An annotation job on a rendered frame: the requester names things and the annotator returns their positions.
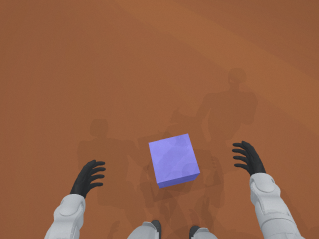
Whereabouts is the robot left forearm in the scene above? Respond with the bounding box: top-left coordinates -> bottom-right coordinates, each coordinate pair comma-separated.
44,194 -> 86,239

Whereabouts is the robot right hand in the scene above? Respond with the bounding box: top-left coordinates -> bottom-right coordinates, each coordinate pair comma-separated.
232,141 -> 266,176

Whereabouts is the carton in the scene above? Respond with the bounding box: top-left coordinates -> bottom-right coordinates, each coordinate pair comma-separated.
149,134 -> 200,189

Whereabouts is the robot left hand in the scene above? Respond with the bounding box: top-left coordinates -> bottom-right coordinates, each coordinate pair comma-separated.
70,160 -> 106,199

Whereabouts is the robot right forearm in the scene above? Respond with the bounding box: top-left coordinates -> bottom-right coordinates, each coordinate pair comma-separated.
249,172 -> 305,239

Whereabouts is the right robot foot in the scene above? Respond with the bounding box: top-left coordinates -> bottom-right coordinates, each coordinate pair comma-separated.
189,225 -> 200,239

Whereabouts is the left robot thigh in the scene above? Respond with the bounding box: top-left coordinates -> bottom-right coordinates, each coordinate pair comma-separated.
127,225 -> 159,239

